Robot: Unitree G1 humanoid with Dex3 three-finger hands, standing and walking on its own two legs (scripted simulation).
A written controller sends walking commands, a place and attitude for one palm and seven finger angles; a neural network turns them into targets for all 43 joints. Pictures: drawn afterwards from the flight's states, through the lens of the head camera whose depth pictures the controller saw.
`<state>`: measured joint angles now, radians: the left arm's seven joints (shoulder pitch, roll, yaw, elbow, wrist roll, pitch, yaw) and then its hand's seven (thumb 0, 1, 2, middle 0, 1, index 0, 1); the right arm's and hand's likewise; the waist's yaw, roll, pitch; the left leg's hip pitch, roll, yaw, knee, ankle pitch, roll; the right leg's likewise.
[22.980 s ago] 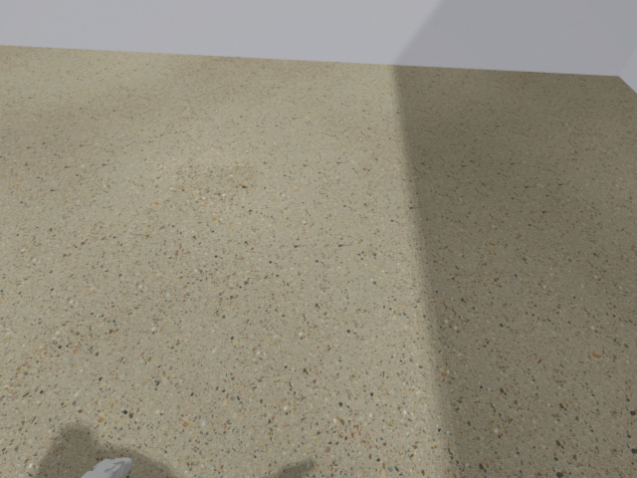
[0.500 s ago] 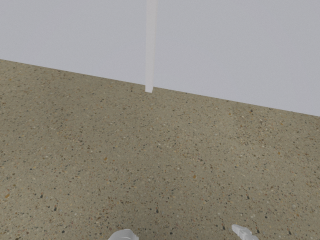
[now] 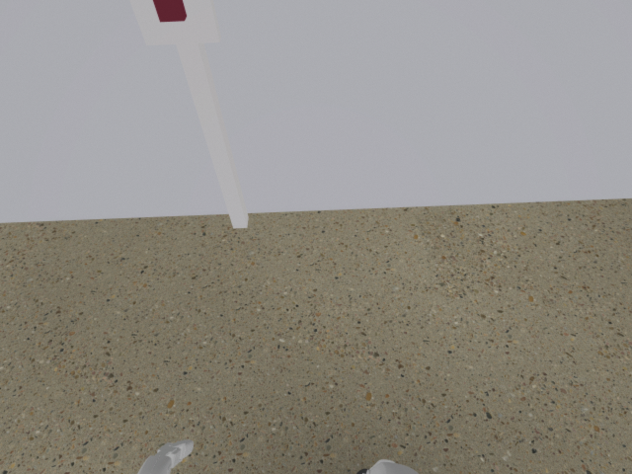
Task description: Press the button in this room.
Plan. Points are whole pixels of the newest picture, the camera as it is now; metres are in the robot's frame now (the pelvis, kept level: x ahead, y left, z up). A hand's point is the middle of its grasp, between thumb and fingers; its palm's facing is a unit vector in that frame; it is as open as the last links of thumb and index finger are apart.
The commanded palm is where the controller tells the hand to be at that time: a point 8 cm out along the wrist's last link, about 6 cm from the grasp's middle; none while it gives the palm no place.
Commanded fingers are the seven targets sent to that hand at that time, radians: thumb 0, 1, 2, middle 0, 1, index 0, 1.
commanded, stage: turn or walk to find it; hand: left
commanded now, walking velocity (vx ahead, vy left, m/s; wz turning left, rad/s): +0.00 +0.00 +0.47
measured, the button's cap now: (169, 5) +1.09 +0.35 +0.12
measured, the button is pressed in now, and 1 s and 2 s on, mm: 0 0 0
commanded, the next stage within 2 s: stand and wait in 0.20 s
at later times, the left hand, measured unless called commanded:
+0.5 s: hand out of the picture +0.05 +0.16 -0.16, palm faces +0.20 -0.96 -0.20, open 7.2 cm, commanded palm none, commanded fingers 0.00 0.90 0.90 -0.20 -0.30 -0.20 -0.30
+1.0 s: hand out of the picture +0.01 +0.18 -0.16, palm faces +0.13 -0.98 -0.16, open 7.3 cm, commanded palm none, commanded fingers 0.00 0.90 0.90 -0.20 -0.30 -0.20 -0.30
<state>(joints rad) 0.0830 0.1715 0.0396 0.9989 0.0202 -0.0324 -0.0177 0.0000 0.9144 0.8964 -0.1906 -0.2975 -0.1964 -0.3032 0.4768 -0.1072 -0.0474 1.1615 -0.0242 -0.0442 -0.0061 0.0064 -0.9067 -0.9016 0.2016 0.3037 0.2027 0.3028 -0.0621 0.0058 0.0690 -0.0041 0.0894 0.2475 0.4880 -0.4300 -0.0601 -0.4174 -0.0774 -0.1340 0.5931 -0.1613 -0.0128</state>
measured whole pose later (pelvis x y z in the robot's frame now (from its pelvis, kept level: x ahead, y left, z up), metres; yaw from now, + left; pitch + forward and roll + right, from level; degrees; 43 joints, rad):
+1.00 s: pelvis +0.05 +0.02 +0.02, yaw +4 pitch -2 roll +0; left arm 0.30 0.13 -0.01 1.18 0.00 -0.01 0.03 0.00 0.91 0.90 -0.19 -0.30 -0.20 -0.30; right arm 0.32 -0.12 0.00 1.15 -0.01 0.00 -0.03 0.01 -0.92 -0.90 0.20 0.30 0.20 0.30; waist 0.01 0.00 0.04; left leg -0.07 0.02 0.15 0.36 -0.26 0.02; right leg -0.20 -0.09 -0.22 0.38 -0.15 0.00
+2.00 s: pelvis +0.09 +0.03 +0.02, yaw +5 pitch -1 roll -1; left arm 0.28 0.14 0.01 1.15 0.01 -0.01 0.03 0.00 0.91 0.90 -0.19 -0.30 -0.20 -0.30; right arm 0.33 -0.12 -0.01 1.15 -0.02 -0.01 -0.03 0.01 -0.90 -0.90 0.20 0.30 0.20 0.30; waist -0.01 0.01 0.03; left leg -0.07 0.03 0.13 0.44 -0.35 0.02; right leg -0.20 -0.09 -0.23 0.48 -0.25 0.01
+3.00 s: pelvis +0.33 +0.09 +0.01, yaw +11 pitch +0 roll +1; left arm 0.20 0.17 0.05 1.03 0.02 0.00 0.01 -0.01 0.93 0.90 -0.20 -0.30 -0.20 -0.30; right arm 0.11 -0.23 -0.06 0.99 -0.02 0.02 -0.02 0.01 -0.91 -0.90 0.20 0.30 0.20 0.30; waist 0.03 0.03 0.10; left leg -0.43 0.07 0.02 0.94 -0.40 -0.05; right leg -0.34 0.04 -0.08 0.46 -0.13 -0.09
